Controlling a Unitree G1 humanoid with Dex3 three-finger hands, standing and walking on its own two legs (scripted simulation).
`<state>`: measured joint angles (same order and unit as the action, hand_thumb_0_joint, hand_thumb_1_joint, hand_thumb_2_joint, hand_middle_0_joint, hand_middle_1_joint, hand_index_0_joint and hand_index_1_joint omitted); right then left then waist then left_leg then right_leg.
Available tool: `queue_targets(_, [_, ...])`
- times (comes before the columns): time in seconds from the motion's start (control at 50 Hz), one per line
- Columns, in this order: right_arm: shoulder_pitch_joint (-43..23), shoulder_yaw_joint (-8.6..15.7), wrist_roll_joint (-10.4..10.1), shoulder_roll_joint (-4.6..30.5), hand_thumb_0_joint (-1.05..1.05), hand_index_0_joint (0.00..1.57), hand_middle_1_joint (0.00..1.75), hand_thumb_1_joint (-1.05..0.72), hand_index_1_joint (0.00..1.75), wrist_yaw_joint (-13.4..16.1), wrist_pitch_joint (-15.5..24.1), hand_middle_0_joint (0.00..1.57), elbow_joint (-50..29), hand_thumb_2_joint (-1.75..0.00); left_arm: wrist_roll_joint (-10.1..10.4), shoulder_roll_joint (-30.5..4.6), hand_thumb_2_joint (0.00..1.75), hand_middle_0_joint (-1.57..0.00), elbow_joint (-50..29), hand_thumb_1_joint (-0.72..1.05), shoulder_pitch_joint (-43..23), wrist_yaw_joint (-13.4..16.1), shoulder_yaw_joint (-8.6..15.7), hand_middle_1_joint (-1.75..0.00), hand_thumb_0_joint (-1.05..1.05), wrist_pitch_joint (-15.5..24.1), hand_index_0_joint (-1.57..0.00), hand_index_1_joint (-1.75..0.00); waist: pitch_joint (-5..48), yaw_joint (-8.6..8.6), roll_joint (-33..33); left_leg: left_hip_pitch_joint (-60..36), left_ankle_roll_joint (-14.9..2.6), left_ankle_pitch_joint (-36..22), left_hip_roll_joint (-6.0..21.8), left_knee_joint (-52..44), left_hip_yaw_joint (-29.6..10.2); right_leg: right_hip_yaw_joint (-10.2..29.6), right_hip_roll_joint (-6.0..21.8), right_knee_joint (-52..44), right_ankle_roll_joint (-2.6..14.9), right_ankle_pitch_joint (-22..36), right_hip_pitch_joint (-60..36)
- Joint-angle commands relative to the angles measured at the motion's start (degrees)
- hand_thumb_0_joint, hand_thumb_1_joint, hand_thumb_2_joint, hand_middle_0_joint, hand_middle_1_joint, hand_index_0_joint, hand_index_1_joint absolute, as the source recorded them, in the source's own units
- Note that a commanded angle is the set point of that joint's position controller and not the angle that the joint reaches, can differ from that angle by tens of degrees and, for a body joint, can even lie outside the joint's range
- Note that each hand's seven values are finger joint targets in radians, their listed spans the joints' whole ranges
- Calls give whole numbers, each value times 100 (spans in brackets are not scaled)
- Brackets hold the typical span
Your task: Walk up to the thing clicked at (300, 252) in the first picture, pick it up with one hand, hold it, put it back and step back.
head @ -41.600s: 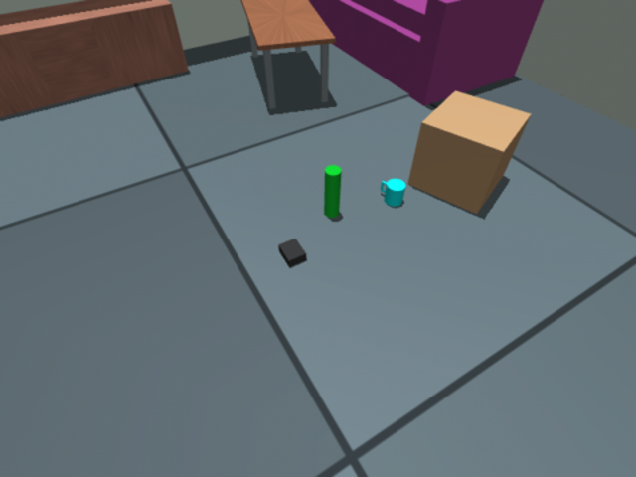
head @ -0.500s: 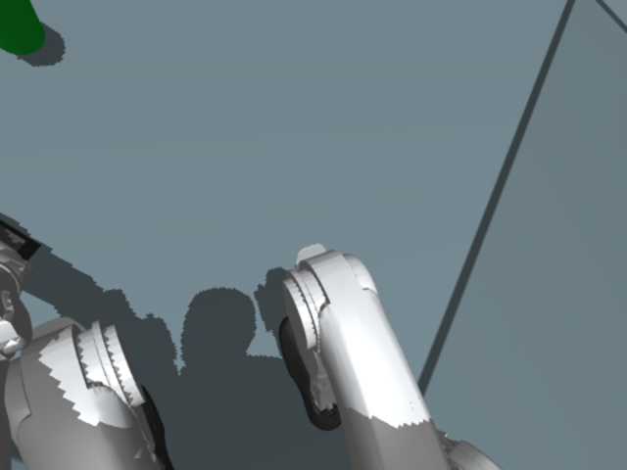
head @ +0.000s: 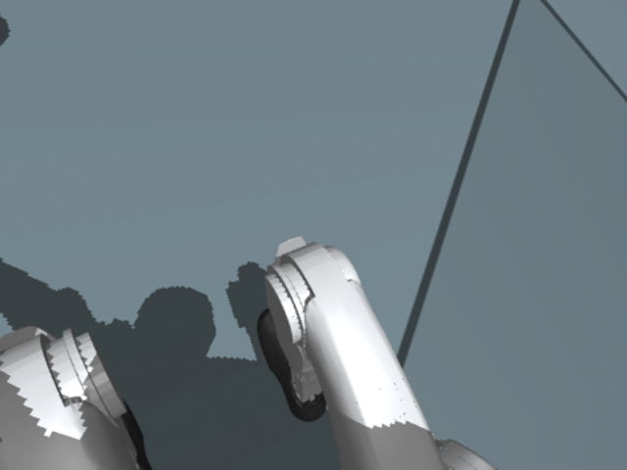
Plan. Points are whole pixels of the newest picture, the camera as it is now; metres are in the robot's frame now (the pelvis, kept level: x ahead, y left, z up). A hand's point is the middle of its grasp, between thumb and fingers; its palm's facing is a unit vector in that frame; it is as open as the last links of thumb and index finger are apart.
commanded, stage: rest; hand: left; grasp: from above
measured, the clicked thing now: out of the picture +0.41 +0.32 -0.28
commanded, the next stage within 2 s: open in 0.18 s
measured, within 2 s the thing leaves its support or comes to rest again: rests again in 0.70 s
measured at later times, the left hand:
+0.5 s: hand out of the picture +0.41 +0.31 -0.26, palm faces -0.30 -0.34 -0.89, open 12.5 cm
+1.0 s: hand out of the picture +0.42 +0.32 -0.26, palm faces -0.29 -0.34 -0.90, open 13.5 cm
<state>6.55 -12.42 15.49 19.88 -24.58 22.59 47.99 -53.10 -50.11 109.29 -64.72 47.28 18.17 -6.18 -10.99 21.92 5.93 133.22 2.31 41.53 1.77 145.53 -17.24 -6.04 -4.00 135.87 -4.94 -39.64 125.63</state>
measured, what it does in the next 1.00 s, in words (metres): stands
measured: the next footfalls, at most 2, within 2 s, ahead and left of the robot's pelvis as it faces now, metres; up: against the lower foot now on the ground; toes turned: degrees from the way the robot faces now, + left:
none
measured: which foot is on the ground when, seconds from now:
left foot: down 0.00-1.00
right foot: down 0.00-1.00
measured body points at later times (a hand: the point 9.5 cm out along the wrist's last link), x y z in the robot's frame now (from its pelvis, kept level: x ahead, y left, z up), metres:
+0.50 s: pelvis -0.01 +0.00 +0.00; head +0.27 +0.11 +0.33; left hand +0.42 +0.32 -0.20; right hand +0.02 -0.25 -0.05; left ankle +0.06 +0.14 -0.27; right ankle +0.11 -0.14 -0.27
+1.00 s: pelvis -0.01 +0.00 +0.01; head +0.28 +0.12 +0.33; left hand +0.43 +0.33 -0.21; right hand +0.01 -0.24 -0.04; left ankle +0.06 +0.14 -0.27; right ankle +0.11 -0.14 -0.27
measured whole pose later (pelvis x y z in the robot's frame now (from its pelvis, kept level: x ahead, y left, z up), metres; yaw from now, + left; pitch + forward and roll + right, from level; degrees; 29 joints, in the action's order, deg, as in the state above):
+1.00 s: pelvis -0.01 +0.00 +0.01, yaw -1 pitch +26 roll -16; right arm 6.1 -16.5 14.0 21.3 -23.4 25.2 44.2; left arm -48.9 -53.8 105.9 -65.3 44.2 12.8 -8.3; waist -14.5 23.2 8.4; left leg 131.0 2.7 41.1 1.8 144.5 -19.3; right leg -8.1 -3.9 133.4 -5.4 -38.5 122.7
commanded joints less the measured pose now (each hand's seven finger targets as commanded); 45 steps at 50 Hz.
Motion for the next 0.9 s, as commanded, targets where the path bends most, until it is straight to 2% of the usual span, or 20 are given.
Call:
queue_targets(0.0, [1206,341,-37,1920,0,20,30,-91,30,-14,82,20,130,-90,26,-1152,82,-102,-477,54,-1526,211,-150,-66,0,16,-100,-68,3450,425,-2656,-2698,-199,-1250,207,-1362,797,-1063,-55,-1163,517,1616,-1812])
queue_targets(0.08, [1121,261,-45,1998,0,20,30,-91,30,-30,168,20,18,-90,150,-1184,80,-105,-446,58,-1451,176,-210,-64,0,-9,-103,-66,3351,486,-2485,-2637,-212,-1111,215,-1360,739,-1065,-82,-1211,489,1534,-1887])
queue_targets(0.1, [1174,252,-55,2010,0,20,30,-91,30,-21,172,20,20,-90,123,-1247,79,-105,-449,59,-1447,183,-186,-64,0,-10,-103,-66,3408,480,-2525,-2677,-213,-1150,208,-1387,738,-1075,-79,-1233,494,1558,-1935])
queue_targets(0.16, [1061,188,-40,2009,0,20,30,-91,30,-11,221,20,-53,-90,172,-1206,83,-108,-509,59,-1456,86,-342,-63,0,-24,-105,-65,3274,553,-2421,-2595,-214,-1024,200,-1338,734,-1069,-74,-1211,470,1483,-1923])
queue_targets(0.18, [1158,167,-39,2039,0,20,30,-91,30,-16,228,20,-51,-90,164,-1280,81,-107,-481,60,-1465,73,-300,-63,0,-28,-105,-66,3334,579,-2476,-2612,-216,-1097,200,-1370,734,-1080,-91,-1238,477,1528,-2002])
queue_targets(0.26, [1115,135,-89,2107,0,20,30,-91,30,43,250,20,-106,-91,244,-1323,81,-110,-462,62,-1360,40,-329,-59,0,-41,-107,-62,3319,547,-2408,-2549,-216,-1047,221,-1376,698,-1067,-128,-1292,476,1519,-2109])
queue_targets(0.28, [1061,114,-85,2066,0,20,30,-90,30,53,259,20,-145,-90,243,-1269,82,-102,-511,54,-1362,19,-420,-63,0,-51,-99,-66,3233,562,-2359,-2506,-226,-999,210,-1323,714,-1054,-117,-1302,460,1488,-2087])
queue_targets(0.3, [1069,137,-104,2124,0,20,30,-90,30,67,269,20,-129,-90,262,-1296,81,-94,-473,46,-1313,22,-370,-64,0,-52,-91,-67,3247,541,-2342,-2491,-226,-947,215,-1349,704,-1062,-133,-1337,468,1423,-2098])
queue_targets(0.36, [1078,114,-108,2088,0,20,30,-90,30,103,264,20,-129,-90,255,-1339,82,-71,-541,22,-1322,-38,-447,-68,0,-70,-68,-71,3174,563,-2450,-2570,-204,-875,213,-1434,711,-1086,-140,-1325,481,1350,-2085])
queue_targets(0.44, [1026,64,-134,2083,0,20,30,-90,30,145,271,20,-150,-90,253,-1393,85,-57,-639,-7,-1329,-61,-518,-70,0,-91,-54,-74,3158,574,-2401,-2551,-219,-920,211,-1377,723,-1066,-153,-1368,476,1400,-2107])
queue_targets(0.46, [1055,93,-161,2131,0,20,30,-90,30,156,265,20,-138,-90,251,-1457,83,-54,-647,-11,-1326,-38,-454,-71,0,-71,-50,-74,3157,539,-2432,-2521,-223,-897,226,-1391,719,-1051,-146,-1393,477,1370,-2146])
queue_targets(0.54, [1090,42,-138,2048,0,20,30,-90,30,168,270,20,-139,-90,181,-1435,86,-44,-702,-23,-1324,-8,-504,-74,0,-88,-40,-78,3155,550,-2517,-2648,-191,-981,227,-1448,707,-1090,-134,-1351,491,1461,-2165])
queue_targets(0.62, [1102,93,-165,2102,0,20,30,-89,30,169,259,20,-154,-90,199,-1340,86,-35,-641,-31,-1246,23,-542,-80,0,-122,-32,-82,3175,556,-2596,-2777,-162,-1051,263,-1501,646,-1118,-134,-1360,493,1583,-2212])
queue_targets(0.64, [1101,118,-189,2089,0,20,30,-89,30,171,260,20,-99,-90,216,-1332,85,-32,-641,-32,-1155,30,-495,-81,0,-123,-31,-83,3140,497,-2626,-2771,-158,-1022,264,-1526,644,-1119,-123,-1361,498,1543,-2169])
queue_targets(0.66, [1180,113,-170,2092,0,20,30,-89,30,158,249,20,-155,-90,246,-1261,86,-31,-624,-35,-1149,27,-518,-82,0,-145,-29,-84,3232,548,-2597,-2803,-171,-1141,256,-1480,670,-1107,-143,-1412,485,1658,-2303])
queue_targets(0.7, [1139,105,-197,2086,0,20,30,-89,30,160,251,20,-140,-90,288,-1306,89,-26,-734,-40,-1232,26,-514,-84,0,-154,-24,-86,3201,524,-2670,-2817,-149,-1157,268,-1546,618,-1142,-114,-1349,500,1671,-2226])
queue_targets(0.74, [1185,120,-174,2120,0,20,30,-89,30,162,237,20,-189,-90,316,-1218,91,-25,-698,-42,-1177,9,-560,-87,0,-188,-23,-89,3306,575,-2594,-2887,-157,-1261,269,-1507,650,-1122,-143,-1397,490,1792,-2360])
queue_targets(0.76, [1156,76,-174,2036,0,20,30,-89,30,157,243,20,-178,-90,288,-1228,90,-25,-803,-41,-1289,-21,-660,-87,0,-205,-23,-89,3220,595,-2596,-2818,-163,-1233,255,-1456,671,-1124,-130,-1370,485,1762,-2247])
queue_targets(0.78, [1197,106,-200,2099,0,20,30,-89,30,157,240,20,-138,-90,330,-1260,92,-23,-742,-43,-1159,-5,-549,-87,0,-197,-21,-89,3270,532,-2687,-2844,-155,-1257,273,-1516,650,-1125,-136,-1386,501,1759,-2310])
queue_targets(0.88, [1174,50,-159,2074,0,20,30,-89,30,136,258,20,-178,-90,394,-1209,94,-20,-884,-46,-1323,-53,-667,-91,0,-232,-18,-93,3152,621,-2707,-2891,-144,-1254,260,-1504,659,-1145,-115,-1360,498,1787,-2249])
